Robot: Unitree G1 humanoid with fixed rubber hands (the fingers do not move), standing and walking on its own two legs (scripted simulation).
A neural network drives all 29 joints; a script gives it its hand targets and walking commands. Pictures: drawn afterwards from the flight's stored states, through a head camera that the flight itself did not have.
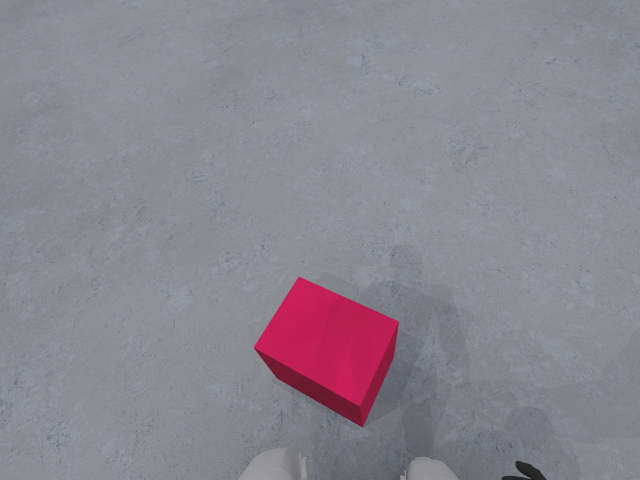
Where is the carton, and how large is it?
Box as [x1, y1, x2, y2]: [254, 277, 398, 426]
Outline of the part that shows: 298,277 255,344 254,348 277,378 362,426 393,357 398,321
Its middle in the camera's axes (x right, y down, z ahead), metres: +0.03 +0.33 +1.09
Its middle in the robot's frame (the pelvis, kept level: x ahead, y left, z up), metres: +0.45 +0.07 -0.62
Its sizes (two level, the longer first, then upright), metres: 0.299 0.227 0.294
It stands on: the floor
